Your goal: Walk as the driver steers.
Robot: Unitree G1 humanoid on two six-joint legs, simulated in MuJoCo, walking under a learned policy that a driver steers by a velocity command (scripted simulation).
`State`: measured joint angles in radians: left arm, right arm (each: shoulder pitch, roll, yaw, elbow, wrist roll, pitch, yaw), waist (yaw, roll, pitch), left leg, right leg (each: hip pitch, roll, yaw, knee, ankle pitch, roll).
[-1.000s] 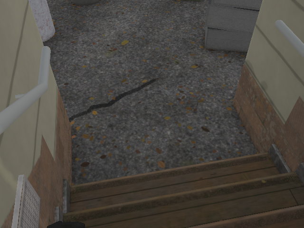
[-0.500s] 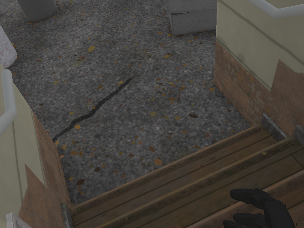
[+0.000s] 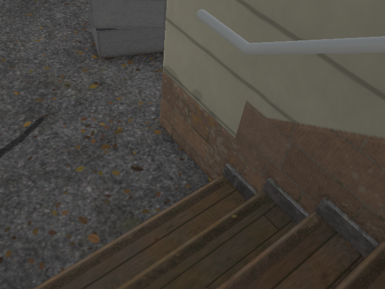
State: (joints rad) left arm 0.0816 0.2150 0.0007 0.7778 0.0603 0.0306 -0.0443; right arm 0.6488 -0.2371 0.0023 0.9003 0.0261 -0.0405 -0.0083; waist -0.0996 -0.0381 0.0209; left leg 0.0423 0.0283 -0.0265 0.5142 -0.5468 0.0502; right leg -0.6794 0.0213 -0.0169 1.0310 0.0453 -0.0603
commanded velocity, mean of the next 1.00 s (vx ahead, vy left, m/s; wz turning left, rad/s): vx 0.49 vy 0.00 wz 0.44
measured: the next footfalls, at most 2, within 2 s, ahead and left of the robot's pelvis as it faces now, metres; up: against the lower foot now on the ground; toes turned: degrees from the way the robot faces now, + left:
right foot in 0.06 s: +0.10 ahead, -0.13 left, +0.00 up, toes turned -1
left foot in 0.38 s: +0.24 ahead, +0.08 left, -0.18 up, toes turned +6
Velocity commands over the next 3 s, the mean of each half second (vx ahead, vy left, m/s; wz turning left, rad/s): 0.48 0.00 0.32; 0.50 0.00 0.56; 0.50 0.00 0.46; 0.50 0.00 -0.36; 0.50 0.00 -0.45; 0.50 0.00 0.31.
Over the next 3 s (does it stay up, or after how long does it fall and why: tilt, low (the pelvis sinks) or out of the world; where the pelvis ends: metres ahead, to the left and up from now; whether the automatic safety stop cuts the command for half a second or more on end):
stays up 1.55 0.53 -0.68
